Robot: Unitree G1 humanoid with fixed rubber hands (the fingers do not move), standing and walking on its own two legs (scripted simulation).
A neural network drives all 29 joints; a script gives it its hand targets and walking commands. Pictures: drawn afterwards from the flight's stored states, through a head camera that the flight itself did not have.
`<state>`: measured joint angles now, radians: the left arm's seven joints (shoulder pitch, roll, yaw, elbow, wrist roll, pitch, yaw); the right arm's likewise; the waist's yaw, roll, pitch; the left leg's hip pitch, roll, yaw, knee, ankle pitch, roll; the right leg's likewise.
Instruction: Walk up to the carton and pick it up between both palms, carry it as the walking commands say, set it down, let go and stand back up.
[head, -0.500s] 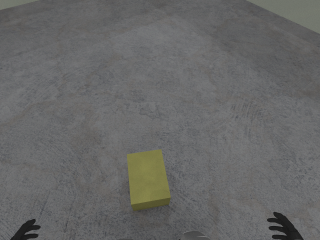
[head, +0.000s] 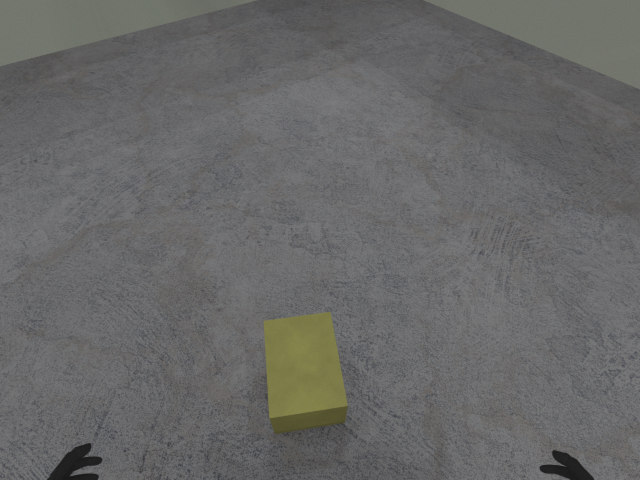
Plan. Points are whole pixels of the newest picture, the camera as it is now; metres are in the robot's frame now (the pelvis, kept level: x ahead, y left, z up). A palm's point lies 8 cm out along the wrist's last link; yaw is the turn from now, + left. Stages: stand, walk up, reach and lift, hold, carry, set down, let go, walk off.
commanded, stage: walk up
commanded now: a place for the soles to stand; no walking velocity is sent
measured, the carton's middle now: (303, 371) +0.51 +0.04 -0.70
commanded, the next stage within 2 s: none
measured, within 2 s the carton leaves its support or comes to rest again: neither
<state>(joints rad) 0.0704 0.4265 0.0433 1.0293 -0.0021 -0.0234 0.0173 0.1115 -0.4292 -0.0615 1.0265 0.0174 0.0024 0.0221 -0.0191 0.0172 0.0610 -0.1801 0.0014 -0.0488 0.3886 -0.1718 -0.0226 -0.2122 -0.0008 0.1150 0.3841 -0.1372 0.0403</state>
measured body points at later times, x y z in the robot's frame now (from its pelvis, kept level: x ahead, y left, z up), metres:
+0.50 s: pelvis +0.02 -0.01 +0.00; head +0.03 -0.01 +0.45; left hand +0.14 +0.31 -0.11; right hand +0.14 -0.34 -0.11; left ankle +0.03 +0.14 -0.74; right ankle +0.05 -0.14 -0.74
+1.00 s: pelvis +0.03 -0.01 +0.00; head +0.05 -0.01 +0.45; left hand +0.11 +0.33 -0.11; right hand +0.18 -0.33 -0.10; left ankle +0.03 +0.14 -0.74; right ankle +0.05 -0.14 -0.74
